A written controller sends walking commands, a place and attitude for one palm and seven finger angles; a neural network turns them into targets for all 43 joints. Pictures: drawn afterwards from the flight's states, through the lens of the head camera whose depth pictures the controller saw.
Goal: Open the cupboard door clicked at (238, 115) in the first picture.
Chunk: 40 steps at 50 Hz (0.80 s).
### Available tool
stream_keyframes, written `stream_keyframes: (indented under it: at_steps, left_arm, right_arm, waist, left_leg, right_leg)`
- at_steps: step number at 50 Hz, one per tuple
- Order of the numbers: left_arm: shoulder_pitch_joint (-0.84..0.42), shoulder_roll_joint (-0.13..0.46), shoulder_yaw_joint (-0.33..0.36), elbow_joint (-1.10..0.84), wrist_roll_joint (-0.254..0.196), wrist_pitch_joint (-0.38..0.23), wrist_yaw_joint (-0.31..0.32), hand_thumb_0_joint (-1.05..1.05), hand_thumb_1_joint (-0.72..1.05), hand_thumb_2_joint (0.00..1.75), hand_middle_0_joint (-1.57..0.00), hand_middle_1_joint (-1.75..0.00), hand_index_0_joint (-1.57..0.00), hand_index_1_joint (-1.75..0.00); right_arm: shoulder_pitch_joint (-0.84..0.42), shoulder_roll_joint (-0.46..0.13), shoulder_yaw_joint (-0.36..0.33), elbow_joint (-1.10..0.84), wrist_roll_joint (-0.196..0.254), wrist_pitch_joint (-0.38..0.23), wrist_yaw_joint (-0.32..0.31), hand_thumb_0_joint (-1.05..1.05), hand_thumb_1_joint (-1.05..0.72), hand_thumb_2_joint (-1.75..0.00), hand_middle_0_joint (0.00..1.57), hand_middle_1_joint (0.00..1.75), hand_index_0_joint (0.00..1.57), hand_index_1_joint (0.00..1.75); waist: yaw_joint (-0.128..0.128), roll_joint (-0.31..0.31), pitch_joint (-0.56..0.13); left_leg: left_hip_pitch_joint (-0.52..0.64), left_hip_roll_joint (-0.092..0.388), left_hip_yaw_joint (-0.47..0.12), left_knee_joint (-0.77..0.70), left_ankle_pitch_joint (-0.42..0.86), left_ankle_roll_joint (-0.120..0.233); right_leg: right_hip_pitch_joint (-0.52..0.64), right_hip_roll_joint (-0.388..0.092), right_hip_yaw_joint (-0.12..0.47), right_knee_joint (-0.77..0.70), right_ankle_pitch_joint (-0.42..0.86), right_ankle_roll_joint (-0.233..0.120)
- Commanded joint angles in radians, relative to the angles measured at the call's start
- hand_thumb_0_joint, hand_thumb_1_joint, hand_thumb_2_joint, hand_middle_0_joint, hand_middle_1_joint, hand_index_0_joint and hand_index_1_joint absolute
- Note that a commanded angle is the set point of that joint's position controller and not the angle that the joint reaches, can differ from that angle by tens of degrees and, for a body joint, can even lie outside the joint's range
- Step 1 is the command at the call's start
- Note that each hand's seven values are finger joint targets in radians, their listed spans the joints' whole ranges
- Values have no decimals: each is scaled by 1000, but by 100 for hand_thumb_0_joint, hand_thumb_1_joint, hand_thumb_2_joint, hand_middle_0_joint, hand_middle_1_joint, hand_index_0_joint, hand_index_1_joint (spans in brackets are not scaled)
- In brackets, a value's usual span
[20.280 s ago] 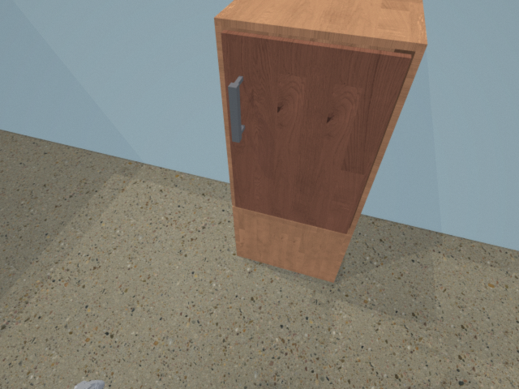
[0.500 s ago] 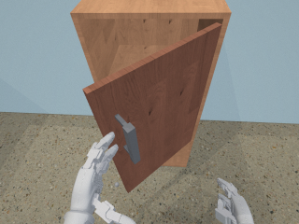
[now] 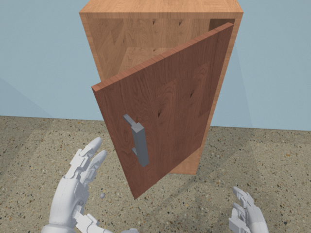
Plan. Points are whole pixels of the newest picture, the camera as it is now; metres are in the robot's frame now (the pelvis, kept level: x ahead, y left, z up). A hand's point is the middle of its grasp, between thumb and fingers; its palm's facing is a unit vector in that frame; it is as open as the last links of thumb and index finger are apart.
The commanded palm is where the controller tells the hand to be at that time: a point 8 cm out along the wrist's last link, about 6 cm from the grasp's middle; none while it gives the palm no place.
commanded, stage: draw the hand back to the body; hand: left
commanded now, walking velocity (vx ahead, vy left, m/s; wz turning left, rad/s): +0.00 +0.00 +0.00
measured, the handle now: (136, 141) +0.32 +0.07 +0.09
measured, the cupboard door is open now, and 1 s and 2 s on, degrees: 44 44 44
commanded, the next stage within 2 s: step back with the hand held close in 1.42 s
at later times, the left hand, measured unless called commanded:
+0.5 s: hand (49, 185) +0.19 +0.20 +0.15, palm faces +0.16 -0.95 -0.26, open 15.3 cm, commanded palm +0.15 +0.26 +0.17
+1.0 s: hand out of the picture +0.21 +0.28 +0.21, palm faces +0.40 -0.83 -0.40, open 9.6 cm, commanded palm +0.16 +0.33 +0.23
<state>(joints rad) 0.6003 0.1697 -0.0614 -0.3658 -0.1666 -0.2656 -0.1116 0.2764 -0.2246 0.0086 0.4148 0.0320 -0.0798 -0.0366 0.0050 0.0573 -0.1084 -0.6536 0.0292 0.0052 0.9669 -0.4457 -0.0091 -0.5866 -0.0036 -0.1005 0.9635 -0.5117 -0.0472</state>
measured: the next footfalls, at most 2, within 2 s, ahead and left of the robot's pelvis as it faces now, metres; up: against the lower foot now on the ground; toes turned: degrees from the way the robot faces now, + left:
none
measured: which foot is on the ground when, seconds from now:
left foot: down 0.00-1.00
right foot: down 0.00-1.00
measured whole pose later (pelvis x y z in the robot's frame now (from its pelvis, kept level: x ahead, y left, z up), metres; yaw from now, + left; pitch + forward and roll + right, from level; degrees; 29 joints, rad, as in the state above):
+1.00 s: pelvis +0.02 +0.03 +0.06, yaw -1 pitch -4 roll +0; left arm 0.50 0.34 0.29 -0.43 -0.06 -0.05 0.12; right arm 0.19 -0.23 0.04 0.61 0.00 -0.09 -0.08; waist 0.07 0.06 0.02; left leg -0.13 -0.01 0.05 0.44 -0.24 0.03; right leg -0.06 -0.02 -0.05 0.40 -0.27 0.00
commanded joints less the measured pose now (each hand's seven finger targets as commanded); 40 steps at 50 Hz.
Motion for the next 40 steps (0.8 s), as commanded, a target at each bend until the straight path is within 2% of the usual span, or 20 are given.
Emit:
stream_keyframes:
  at_steps: [1,2,6,7,8,10,12,15,17,18,19,20,22,23,24,26,30,32,36,40]
  left_arm:
    - [-7,79,96,-238,-34,-40,-3,0,-50,30,-15,-30,-15,-30]
    - [-9,68,83,-249,-40,-32,-10,0,-50,30,-15,-30,-15,-30]
    - [-22,104,119,-248,-52,5,-30,0,-50,30,-15,-30,-15,-30]
    - [-29,102,119,-273,-57,11,-35,0,-50,30,-15,-30,-15,-30]
    - [-21,120,146,-273,-63,20,-39,0,-50,30,-15,-30,-15,-30]
    - [-30,118,153,-290,-74,33,-47,0,-50,30,-15,-30,-15,-30]
    - [-24,136,189,-290,-85,47,-52,0,-50,30,-15,-30,-15,-30]
    - [-56,146,210,-311,-105,63,-69,0,-40,34,-15,-30,-15,-30]
    - [-47,153,226,-309,-111,79,-78,0,-32,37,-16,-30,-16,-30]
    - [-65,303,260,-397,36,97,56,0,-29,39,-16,-30,-16,-30]
    - [-3,211,222,-364,49,124,114,0,-26,40,-16,-30,-16,-30]
    - [25,175,190,-335,72,145,145,0,-22,42,-16,-30,-16,-30]
    - [2,190,194,-360,98,160,182,0,-15,45,-16,-30,-16,-30]
    - [-9,203,205,-348,107,163,197,0,-12,47,-16,-30,-16,-30]
    - [-37,207,203,-367,114,162,208,0,-8,48,-16,-30,-16,-30]
    - [-41,237,239,-346,124,162,229,0,-1,51,-17,-30,-17,-30]
    - [-95,240,267,-318,127,161,244,0,13,57,-17,-30,-17,-30]
    - [-95,253,296,-308,127,158,249,0,20,60,-18,-30,-18,-30]
    - [-109,270,334,-303,127,152,250,0,34,66,-18,-30,-18,-30]
    - [-118,286,377,-312,121,149,248,0,48,72,-19,-30,-19,-30]
  right_arm:
    - [-101,-87,-29,-180,8,-70,-13,0,-90,-90,20,30,20,30]
    - [-101,-88,-26,-181,11,-75,-14,0,-90,-90,20,30,20,30]
    - [-105,-97,-20,-166,13,-90,-21,0,-90,-90,20,30,20,30]
    - [-105,-96,-17,-168,13,-96,-21,0,-90,-90,20,30,20,30]
    - [-102,-95,-19,-163,13,-98,-23,0,-90,-90,20,30,20,30]
    - [-107,-95,-14,-162,15,-105,-25,0,-90,-90,20,30,20,30]
    - [-112,-97,-15,-153,15,-107,-27,0,-90,-90,20,30,20,30]
    - [-116,-101,-9,-143,19,-116,-28,0,-90,-90,20,30,20,30]
    - [-120,-103,-8,-136,20,-123,-30,0,-90,-90,20,30,20,30]
    - [-125,-96,-8,-141,7,-108,-59,0,-90,-90,20,30,20,30]
    - [-119,-75,3,-131,-2,-104,-67,0,-90,-90,20,30,20,30]
    - [-115,-75,6,-116,-5,-96,-68,0,-90,-90,20,30,20,30]
    - [-129,-85,7,-104,-9,-90,-68,0,-90,-90,20,30,20,30]
    - [-138,-85,11,-94,-13,-87,-69,0,-90,-90,20,30,20,30]
    - [-143,-89,12,-91,-15,-89,-69,0,-90,-90,20,30,20,30]
    - [-155,-91,13,-68,-20,-94,-72,0,-90,-90,20,30,20,30]
    - [-176,-91,14,-41,-24,-96,-74,0,-90,-90,20,30,20,30]
    - [-186,-92,13,-24,-27,-98,-73,0,-90,-90,20,30,20,30]
    - [-200,-100,9,-1,-32,-101,-63,0,-90,-90,20,30,20,30]
    - [-201,-101,0,11,-33,-92,-51,0,-90,-90,20,30,20,30]
  waist:
    - [8,-87,-98]
    - [3,-73,-88]
    - [6,-68,-53]
    - [8,-52,-66]
    - [12,-63,-77]
    - [14,-42,-65]
    - [20,-58,-74]
    - [20,-20,-57]
    - [24,-20,-66]
    - [68,-16,-60]
    - [45,-27,-19]
    - [40,-23,13]
    - [38,-23,-3]
    - [38,-28,15]
    - [35,6,16]
    - [43,-19,24]
    - [40,-34,66]
    - [48,-2,54]
    - [59,13,42]
    - [60,-8,36]
  left_leg:
    - [111,-42,-23,-139,160,37]
    - [124,-42,-21,-146,158,38]
    - [143,-38,-31,-179,149,39]
    - [159,-39,-32,-186,163,39]
    - [169,-38,-32,-191,165,39]
    - [185,-38,-35,-210,172,37]
    - [196,-37,-36,-215,191,37]
    - [223,-36,-43,-241,191,34]
    - [239,-35,-44,-251,214,35]
    - [256,-21,-26,-292,214,34]
    - [277,-26,-22,-307,209,32]
    - [292,-21,-21,-320,218,33]
    - [341,-15,-25,-350,260,36]
    - [352,-13,-31,-373,253,34]
    - [375,-13,-29,-393,247,34]
    - [399,-12,-36,-433,253,34]
    - [450,-7,-34,-497,239,33]
    - [477,-7,-30,-521,278,31]
    - [519,-1,-32,-560,376,25]
    - [550,3,-27,-579,438,20]
  right_leg:
    - [86,3,104,-246,238,44]
    - [76,5,97,-250,239,46]
    - [83,12,79,-270,212,41]
    - [91,11,74,-266,236,41]
    - [98,14,69,-269,240,41]
    - [105,18,54,-270,252,39]
    - [128,20,53,-278,275,39]
    - [131,24,38,-288,275,36]
    - [152,25,33,-293,299,35]
    - [179,1,94,-365,294,22]
    - [181,-6,81,-390,282,24]
    - [188,-6,69,-398,288,28]
    - [223,-6,61,-414,318,30]
    - [234,-4,53,-429,302,30]
    - [242,-5,57,-445,294,30]
    - [287,-5,50,-472,293,27]
    - [322,-1,48,-528,274,30]
    - [367,-5,49,-541,309,28]
    - [430,-2,47,-559,376,24]
    - [461,2,49,-578,422,26]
